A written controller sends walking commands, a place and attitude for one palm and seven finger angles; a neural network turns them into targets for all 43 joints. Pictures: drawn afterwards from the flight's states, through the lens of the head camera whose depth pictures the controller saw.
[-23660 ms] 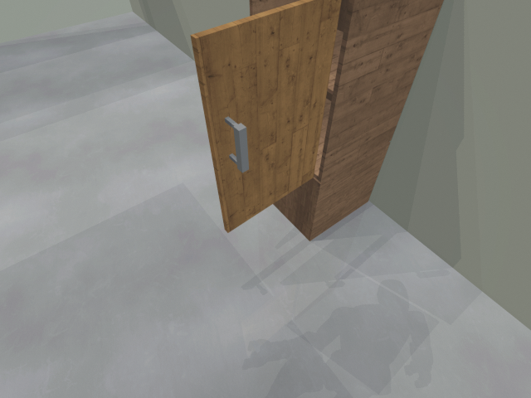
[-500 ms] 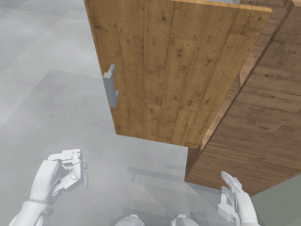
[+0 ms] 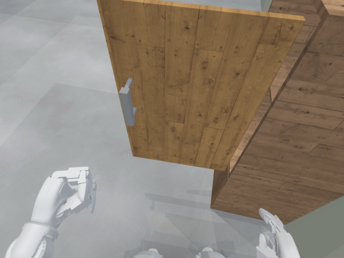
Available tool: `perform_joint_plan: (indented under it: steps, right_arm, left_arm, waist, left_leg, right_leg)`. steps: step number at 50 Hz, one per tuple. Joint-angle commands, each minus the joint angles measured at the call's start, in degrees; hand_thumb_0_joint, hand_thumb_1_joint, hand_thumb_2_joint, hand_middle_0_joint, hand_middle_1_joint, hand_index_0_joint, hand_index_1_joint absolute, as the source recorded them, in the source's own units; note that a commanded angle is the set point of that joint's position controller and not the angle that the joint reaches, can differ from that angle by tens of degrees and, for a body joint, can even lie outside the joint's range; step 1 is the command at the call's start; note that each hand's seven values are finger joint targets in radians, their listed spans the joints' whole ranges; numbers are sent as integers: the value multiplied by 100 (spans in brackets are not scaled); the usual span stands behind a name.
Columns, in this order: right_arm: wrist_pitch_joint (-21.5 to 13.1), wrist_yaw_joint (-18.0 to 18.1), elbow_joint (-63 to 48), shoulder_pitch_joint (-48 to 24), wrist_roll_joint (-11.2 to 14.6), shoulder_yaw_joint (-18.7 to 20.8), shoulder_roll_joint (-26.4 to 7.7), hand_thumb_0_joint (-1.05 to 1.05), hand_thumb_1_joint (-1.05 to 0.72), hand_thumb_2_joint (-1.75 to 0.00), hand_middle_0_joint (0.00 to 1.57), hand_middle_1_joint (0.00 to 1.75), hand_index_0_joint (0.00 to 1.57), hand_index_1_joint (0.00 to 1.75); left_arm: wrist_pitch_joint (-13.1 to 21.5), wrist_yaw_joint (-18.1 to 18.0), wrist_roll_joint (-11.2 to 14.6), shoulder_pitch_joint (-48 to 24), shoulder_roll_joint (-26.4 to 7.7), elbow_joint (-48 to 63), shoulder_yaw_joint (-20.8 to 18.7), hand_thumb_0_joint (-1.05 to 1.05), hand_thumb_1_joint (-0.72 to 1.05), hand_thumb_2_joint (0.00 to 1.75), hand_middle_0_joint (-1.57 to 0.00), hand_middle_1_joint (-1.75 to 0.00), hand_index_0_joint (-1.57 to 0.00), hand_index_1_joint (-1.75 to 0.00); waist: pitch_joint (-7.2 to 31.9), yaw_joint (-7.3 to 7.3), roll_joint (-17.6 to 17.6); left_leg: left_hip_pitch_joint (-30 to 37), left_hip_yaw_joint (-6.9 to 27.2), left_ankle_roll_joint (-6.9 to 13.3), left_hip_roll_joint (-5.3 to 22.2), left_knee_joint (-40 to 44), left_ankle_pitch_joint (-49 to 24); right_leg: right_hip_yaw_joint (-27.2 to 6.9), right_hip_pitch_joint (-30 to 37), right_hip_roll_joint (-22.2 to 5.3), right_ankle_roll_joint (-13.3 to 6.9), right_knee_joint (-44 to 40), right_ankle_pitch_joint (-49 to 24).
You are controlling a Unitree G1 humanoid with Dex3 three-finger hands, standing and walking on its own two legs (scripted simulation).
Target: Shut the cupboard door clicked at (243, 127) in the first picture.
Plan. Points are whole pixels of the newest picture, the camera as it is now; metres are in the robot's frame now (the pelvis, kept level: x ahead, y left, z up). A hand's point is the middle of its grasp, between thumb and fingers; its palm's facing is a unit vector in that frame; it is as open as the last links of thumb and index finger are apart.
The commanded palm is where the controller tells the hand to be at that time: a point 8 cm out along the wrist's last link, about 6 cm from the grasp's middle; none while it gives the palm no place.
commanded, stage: raise the hand and make a fist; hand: left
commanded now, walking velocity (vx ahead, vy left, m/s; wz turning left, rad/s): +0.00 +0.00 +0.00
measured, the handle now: (130, 102) +0.48 +0.15 +0.06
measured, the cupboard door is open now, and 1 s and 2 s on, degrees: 93 93 93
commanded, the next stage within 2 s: bring the fist close to the handle in 0.10 s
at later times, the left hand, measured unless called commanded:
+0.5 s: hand (107, 180) +0.26 +0.16 +0.07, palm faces -0.11 -0.99 -0.04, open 3.1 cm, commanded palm +0.25 +0.21 +0.07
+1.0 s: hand (129, 147) +0.34 +0.13 +0.07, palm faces -0.11 -0.99 -0.04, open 3.1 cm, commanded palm +0.33 +0.18 +0.07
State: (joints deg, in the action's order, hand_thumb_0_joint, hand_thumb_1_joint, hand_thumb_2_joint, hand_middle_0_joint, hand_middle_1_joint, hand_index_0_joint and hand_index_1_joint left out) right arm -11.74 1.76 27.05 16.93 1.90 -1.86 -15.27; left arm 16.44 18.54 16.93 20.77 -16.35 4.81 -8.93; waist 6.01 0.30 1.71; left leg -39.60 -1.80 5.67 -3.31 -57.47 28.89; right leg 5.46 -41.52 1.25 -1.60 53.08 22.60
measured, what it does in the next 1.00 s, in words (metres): stands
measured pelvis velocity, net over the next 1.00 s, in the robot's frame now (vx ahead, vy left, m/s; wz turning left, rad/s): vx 0.00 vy -0.03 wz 0.00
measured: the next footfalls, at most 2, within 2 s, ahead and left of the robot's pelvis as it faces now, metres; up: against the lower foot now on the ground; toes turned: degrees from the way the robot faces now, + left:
none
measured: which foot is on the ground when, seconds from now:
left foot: down 0.00-1.00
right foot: down 0.00-1.00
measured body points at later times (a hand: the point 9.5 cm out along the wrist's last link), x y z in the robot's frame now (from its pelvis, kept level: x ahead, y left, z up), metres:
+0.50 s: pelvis +0.00 -0.02 +0.00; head +0.05 -0.02 +0.45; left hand +0.26 +0.21 +0.07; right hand +0.17 -0.25 -0.08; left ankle +0.00 +0.05 -0.68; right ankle +0.04 -0.11 -0.68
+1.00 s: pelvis +0.00 -0.03 +0.00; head +0.06 -0.04 +0.45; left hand +0.34 +0.18 +0.07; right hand +0.15 -0.28 -0.09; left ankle +0.00 +0.05 -0.68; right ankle +0.04 -0.11 -0.68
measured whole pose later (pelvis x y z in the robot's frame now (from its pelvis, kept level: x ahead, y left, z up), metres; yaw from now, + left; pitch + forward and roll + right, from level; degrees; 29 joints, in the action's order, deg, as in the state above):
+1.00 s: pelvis +0.00 -0.03 +0.00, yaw +0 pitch +13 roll +0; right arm -8.1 2.2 32.8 14.8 2.8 -1.9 -15.2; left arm 17.1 14.6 14.0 -8.8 -15.3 -21.4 -7.1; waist 6.1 -1.5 1.3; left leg -39.6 -1.8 3.6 -3.0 -54.4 27.4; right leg 5.3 -42.9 1.7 -3.9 52.6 22.5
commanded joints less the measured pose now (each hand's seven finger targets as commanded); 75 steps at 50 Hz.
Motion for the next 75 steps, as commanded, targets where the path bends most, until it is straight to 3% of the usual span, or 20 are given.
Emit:
perform_joint_plan:
  steps: [1, 6, 10, 14, 19, 25, 32, 33, 39, 44, 45, 47, 49, 52, 55, 60, 62, 68, 72, 75]
  right_arm:
    - [-330, 26, -875, -331, 64, 355, -750, 0, -90, -90, 20, 30, 20, 30]
    - [-348, 42, -873, -366, 77, 360, -756, 0, -90, -90, 20, 30, 20, 30]
    - [-362, 68, -871, -393, 90, 338, -748, 0, -90, -90, 20, 30, 20, 30]
    - [-355, 130, -727, -386, 80, 309, -760, 0, -90, -90, 20, 30, 20, 30]
    - [-348, 181, -597, -387, 105, 283, -767, 0, -90, -90, 20, 30, 20, 30]
    - [-262, 146, -606, -358, 108, 283, -718, 0, -90, -90, 20, 30, 20, 30]
    - [-112, 95, -522, -331, 91, 303, -740, 0, -90, -90, 20, 30, 20, 30]
    - [-109, 81, -512, -337, 96, 296, -714, 0, -90, -90, 20, 30, 20, 30]
    - [-81, 95, -307, -299, 134, 318, -735, 0, -90, -90, 20, 30, 20, 30]
    - [12, 83, -224, -294, 135, 326, -736, 0, -90, -90, 20, 30, 20, 30]
    - [36, 71, -228, -270, 135, 319, -720, 0, -90, -90, 20, 30, 20, 30]
    - [122, 78, -139, -223, 127, 315, -769, 0, -90, -90, 20, 30, 20, 30]
    - [171, 50, -138, -248, 136, 304, -726, 0, -90, -90, 20, 30, 20, 30]
    - [254, 44, -68, -183, 113, 315, -765, 0, -90, -90, 20, 30, 20, 30]
    - [291, -15, -95, -126, 113, 339, -711, 0, -90, -90, 20, 30, 20, 30]
    - [442, -47, 48, 9, 113, 357, -745, 0, -90, -90, 20, 30, 20, 30]
    - [500, -58, 4, 28, 91, 379, -774, 0, -90, -90, 20, 30, 20, 30]
    - [595, -108, -87, 37, 98, 403, -722, 0, -90, -90, 20, 30, 20, 30]
    - [626, -75, -24, -13, 116, 402, -748, 0, -90, -90, 20, 30, 20, 30]
    - [605, -56, -8, -21, 114, 410, -731, 0, -90, -90, 20, 30, 20, 30]
  left_arm:
    - [450, -70, 126, -272, -613, 1134, -419, 0, 90, 90, -130, -150, -130, -150]
    - [455, -67, 85, -339, -670, 1183, -402, 0, 90, 90, -130, -150, -130, -150]
    - [428, -64, 98, -376, -679, 1132, -396, 0, 90, 90, -130, -150, -130, -150]
    - [473, -108, 97, -1059, -822, 921, -512, 0, 90, 90, -130, -150, -130, -150]
    - [411, -65, 29, -1889, -677, 512, -216, 0, 90, 90, -130, -150, -130, -150]
    - [258, -113, 32, -1896, -818, 218, -406, 0, 90, 90, -130, -150, -130, -150]
    - [337, -251, 18, -2361, -923, -295, -576, 0, 90, 90, -130, -150, -130, -150]
    - [372, -219, 1, -2526, -754, -291, -397, 0, 90, 90, -130, -150, -130, -150]
    - [483, -273, -72, -3498, -802, -692, -277, 0, 90, 90, -130, -150, -130, -150]
    - [464, -369, -139, -3951, -829, -1043, -281, 0, 90, 90, -130, -150, -130, -150]
    - [442, -384, -147, -4007, -715, -1147, -200, 0, 90, 90, -130, -150, -130, -150]
    - [412, -457, -199, -4247, -956, -1579, -404, 0, 90, 90, -130, -150, -130, -150]
    - [439, -483, -224, -4667, -721, -1733, -198, 0, 90, 90, -130, -150, -130, -150]
    - [500, -557, -267, -5083, -1005, -2000, -430, 0, 90, 90, -130, -150, -130, -150]
    - [593, -530, -280, -5151, -705, -2047, -214, 0, 90, 90, -130, -150, -130, -150]
    - [608, -600, -350, -5628, -694, -2705, -216, 0, 90, 90, -130, -150, -130, -150]
    - [652, -629, -398, -5457, -929, -2641, -423, 0, 90, 90, -130, -150, -130, -150]
    - [789, -623, -331, -4971, -857, -2379, -479, 0, 90, 90, -130, -150, -130, -150]
    - [840, -617, -344, -5303, -864, -2442, -406, 0, 90, 90, -130, -150, -130, -150]
    - [927, -583, -337, -5549, -792, -2311, -300, 0, 90, 90, -130, -150, -130, -150]
  waist:
    - [1030, -17, 226]
    - [1061, -21, 327]
    - [950, -62, 106]
    - [977, -132, 77]
    - [1114, -214, 98]
    - [1492, -43, 94]
    - [1300, -72, -119]
    - [1397, -130, -114]
    - [1419, -270, -53]
    - [1727, -201, 49]
    - [1717, -226, -61]
    - [1542, -235, -248]
    - [1572, -289, -122]
    - [1720, -266, -172]
    - [2119, -239, -11]
    - [1818, -380, -330]
    - [2020, -223, -73]
    - [2138, -193, -229]
    - [1679, -320, -187]
    - [1977, -336, -58]
  left_leg:
    - [542, 945, -794, 390, 1217, -1692]
    - [535, 951, -754, 372, 1241, -1464]
    - [397, 926, -682, 355, 1243, -1175]
    - [209, 784, -588, 303, 1097, -1035]
    - [232, 772, -529, 288, 1096, -1005]
    - [295, 593, -499, 254, 1117, -1629]
    - [28, 449, -440, 241, 1066, -1614]
    - [79, 414, -420, 229, 1056, -1667]
    - [131, 440, -404, 253, 1039, -1471]
    - [260, 418, -407, 250, 1074, -1696]
    - [263, 413, -404, 251, 1093, -1707]
    - [113, 417, -397, 269, 1101, -1616]
    - [144, 377, -398, 254, 1103, -1557]
    - [121, 377, -392, 258, 1081, -1585]
    - [404, 361, -422, 264, 1078, -2029]
    - [168, 343, -412, 282, 1075, -1875]
    - [274, 342, -420, 274, 1106, -2032]
    - [373, 277, -411, 282, 1170, -2338]
    - [225, 285, -394, 288, 1197, -1827]
    - [454, 337, -406, 295, 1199, -1863]
  right_leg:
    - [-138, 659, 32, -71, -396, -728]
    - [-175, 657, 13, -68, -424, -620]
    - [-204, 691, 14, -58, -506, -485]
    - [-285, 735, -10, -54, -557, -349]
    - [-339, 778, -43, -35, -589, -346]
    - [-403, 1324, -104, -33, -633, -939]
    - [-566, 1484, -150, -15, -739, -1058]
    - [-600, 1541, -170, 2, -744, -1171]
    - [-629, 1322, -192, 21, -760, -966]
    - [-641, 1483, -216, 14, -700, -1259]
    - [-613, 1486, -216, 24, -707, -1290]
    - [-628, 1461, -213, 25, -738, -1215]
    - [-653, 1400, -231, 34, -748, -1198]
    - [-706, 1531, -237, 21, -738, -1262]
    - [-650, 1632, -220, 5, -626, -1754]
    - [-653, 1471, -214, 37, -675, -1691]
    - [-666, 1627, -214, -5, -643, -1807]
    - [-670, 1917, -196, 13, -681, -2234]
    - [-680, 1568, -200, 25, -791, -1675]
    - [-656, 1546, -182, 5, -745, -1609]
